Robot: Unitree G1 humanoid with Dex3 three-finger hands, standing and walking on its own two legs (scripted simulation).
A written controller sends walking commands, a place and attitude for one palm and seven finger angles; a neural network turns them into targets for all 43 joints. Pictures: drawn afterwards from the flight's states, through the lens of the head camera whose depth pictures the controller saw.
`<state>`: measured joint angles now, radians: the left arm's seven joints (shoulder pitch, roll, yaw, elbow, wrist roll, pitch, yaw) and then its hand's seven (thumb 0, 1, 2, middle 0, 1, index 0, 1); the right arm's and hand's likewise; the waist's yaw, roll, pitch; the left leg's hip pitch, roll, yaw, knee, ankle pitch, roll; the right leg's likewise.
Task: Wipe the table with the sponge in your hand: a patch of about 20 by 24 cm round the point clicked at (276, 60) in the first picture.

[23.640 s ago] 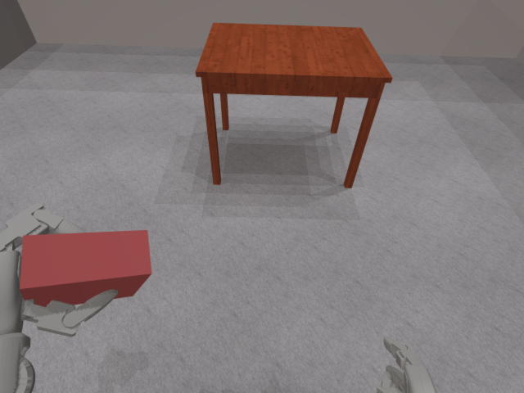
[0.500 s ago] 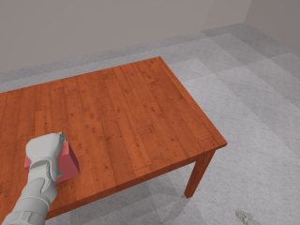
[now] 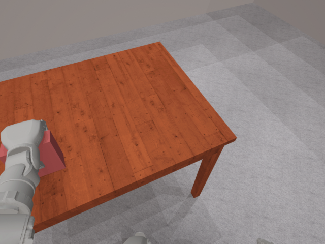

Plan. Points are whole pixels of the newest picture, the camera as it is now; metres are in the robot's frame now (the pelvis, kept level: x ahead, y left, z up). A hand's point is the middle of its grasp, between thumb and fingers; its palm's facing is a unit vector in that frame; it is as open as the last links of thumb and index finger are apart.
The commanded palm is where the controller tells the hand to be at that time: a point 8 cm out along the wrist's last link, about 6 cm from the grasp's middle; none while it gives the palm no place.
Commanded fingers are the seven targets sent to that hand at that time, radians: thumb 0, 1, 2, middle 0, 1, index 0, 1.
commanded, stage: wipe forward along the first lane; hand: left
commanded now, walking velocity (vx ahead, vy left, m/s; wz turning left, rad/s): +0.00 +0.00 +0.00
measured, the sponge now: (38, 160) +0.33 +0.37 -0.04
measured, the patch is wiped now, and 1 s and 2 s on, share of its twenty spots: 0.40 0.55 0.65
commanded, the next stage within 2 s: slide across to the middle lane in 0.46 s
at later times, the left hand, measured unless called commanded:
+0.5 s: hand (31, 132) +0.39 +0.40 +0.01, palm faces -0.18 +0.01 -0.98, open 9.6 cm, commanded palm +0.40 +0.38 +0.04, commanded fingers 0.00 0.10 1.30 -1.20 -1.60 -1.20 -1.60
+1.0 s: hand (37, 124) +0.42 +0.39 +0.01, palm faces -0.14 +0.01 -0.99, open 9.6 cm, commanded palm +0.42 +0.35 +0.05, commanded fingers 0.00 0.10 1.30 -1.20 -1.60 -1.20 -1.60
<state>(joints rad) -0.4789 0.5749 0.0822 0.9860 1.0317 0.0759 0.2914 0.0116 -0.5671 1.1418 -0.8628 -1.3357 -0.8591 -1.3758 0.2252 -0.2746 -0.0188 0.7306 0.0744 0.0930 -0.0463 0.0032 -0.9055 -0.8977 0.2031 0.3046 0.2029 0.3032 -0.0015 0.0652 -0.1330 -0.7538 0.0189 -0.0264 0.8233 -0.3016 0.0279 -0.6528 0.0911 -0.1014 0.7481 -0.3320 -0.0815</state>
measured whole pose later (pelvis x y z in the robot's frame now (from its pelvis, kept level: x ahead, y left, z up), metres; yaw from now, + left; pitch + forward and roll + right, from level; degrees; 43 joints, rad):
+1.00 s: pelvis +0.03 +0.05 +0.00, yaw +0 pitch +16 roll -5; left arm -0.61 0.56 -0.04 1.02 1.01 0.14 0.31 0.00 -0.53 1.15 -0.80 -1.41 -0.80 -1.45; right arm 0.27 -0.25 -0.03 0.75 0.07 0.10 -0.01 0.00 -0.91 -0.90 0.20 0.30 0.20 0.30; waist -0.02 0.05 -0.15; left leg -0.75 -0.02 -0.01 0.81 -0.34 0.08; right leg -0.63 0.05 -0.08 0.69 -0.35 -0.02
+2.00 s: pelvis +0.04 +0.02 +0.02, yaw +0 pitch +11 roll -2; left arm -0.42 0.39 -0.10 0.83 0.98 0.31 0.35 0.00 -0.44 1.10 -0.73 -1.46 -0.73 -1.50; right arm 0.18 -0.26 -0.02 0.70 0.09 0.19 0.01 0.00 -0.91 -0.90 0.20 0.30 0.20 0.30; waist -0.01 0.04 -0.16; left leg -0.58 -0.02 -0.01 0.69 -0.31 0.05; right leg -0.48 0.07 -0.04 0.61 -0.33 -0.05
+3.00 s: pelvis +0.05 +0.02 +0.02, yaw +1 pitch +6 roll -1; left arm -0.05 0.26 -0.28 0.37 0.99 0.49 0.34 0.03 -0.43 1.08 -0.69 -1.48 -0.73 -1.48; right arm 0.06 -0.23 0.02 0.62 0.09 0.19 0.03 0.01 -0.91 -0.90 0.20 0.30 0.20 0.30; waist 0.08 0.06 -0.16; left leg -0.45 -0.04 0.01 0.68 -0.33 0.05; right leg -0.37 0.06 -0.03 0.63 -0.37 -0.04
